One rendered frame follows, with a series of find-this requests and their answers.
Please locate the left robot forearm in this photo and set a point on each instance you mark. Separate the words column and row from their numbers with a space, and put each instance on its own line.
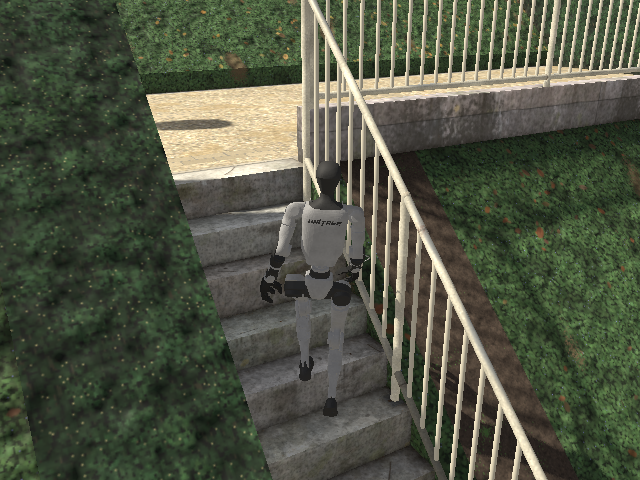
column 274, row 266

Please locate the robot thigh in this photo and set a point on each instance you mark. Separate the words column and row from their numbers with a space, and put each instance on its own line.
column 295, row 287
column 340, row 302

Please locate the robot right hand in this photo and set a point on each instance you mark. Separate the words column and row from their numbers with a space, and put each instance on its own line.
column 351, row 278

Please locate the left robot thigh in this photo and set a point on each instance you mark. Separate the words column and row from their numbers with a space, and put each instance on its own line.
column 295, row 287

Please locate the right robot forearm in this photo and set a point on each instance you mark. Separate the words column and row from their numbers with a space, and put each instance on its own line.
column 355, row 264

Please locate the right robot upper arm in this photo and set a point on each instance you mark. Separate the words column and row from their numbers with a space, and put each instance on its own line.
column 356, row 217

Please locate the right robot thigh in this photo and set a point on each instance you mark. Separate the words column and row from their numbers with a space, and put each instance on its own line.
column 340, row 302

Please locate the left robot upper arm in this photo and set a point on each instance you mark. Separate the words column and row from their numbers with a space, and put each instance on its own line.
column 293, row 211

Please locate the robot left hand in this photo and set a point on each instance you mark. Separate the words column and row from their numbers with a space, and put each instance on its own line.
column 265, row 287

